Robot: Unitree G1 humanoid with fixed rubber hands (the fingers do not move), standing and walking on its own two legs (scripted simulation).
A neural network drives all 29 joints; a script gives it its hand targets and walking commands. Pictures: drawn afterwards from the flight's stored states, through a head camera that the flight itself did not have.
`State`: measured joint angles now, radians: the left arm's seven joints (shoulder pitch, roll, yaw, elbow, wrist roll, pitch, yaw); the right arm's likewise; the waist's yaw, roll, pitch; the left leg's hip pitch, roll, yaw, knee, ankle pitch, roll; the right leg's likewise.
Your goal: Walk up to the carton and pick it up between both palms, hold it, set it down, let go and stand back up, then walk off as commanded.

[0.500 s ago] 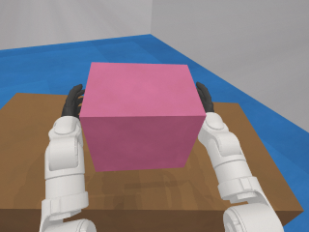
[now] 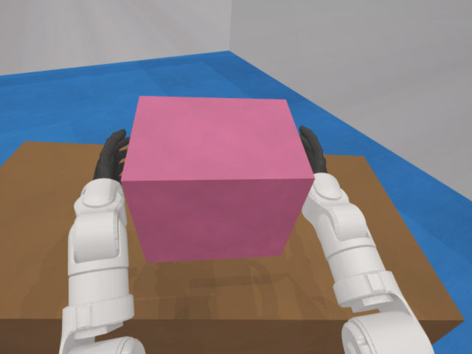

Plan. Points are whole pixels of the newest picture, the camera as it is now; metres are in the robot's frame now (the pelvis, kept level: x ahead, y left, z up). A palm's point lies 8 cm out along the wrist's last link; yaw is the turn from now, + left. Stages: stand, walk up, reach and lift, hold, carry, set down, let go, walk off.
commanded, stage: hold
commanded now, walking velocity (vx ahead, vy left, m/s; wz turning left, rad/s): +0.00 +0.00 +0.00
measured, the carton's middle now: (215, 182) +0.36 +0.01 +0.16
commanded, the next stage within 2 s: none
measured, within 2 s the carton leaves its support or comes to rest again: neither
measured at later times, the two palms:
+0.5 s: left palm (109, 180) +0.35 +0.17 +0.18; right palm (312, 173) +0.36 -0.15 +0.18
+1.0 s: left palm (111, 179) +0.35 +0.17 +0.18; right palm (314, 173) +0.36 -0.15 +0.18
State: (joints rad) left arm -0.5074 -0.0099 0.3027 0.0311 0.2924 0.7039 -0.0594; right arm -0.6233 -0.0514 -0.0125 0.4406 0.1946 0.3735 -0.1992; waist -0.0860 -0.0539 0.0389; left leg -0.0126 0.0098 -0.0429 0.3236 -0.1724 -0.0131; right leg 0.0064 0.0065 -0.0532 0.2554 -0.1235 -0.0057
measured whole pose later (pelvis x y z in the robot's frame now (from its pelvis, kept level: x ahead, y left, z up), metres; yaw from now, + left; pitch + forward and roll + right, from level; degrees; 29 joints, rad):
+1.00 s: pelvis +0.00 +0.00 +0.00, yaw +0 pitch -8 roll -1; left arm -0.51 -0.01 0.30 0.04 0.29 0.70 -0.06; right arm -0.62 -0.05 -0.02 0.44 0.19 0.37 -0.20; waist -0.09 -0.05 0.03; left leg -0.01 0.01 -0.05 0.32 -0.17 -0.02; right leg 0.01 0.01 -0.06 0.26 -0.12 -0.01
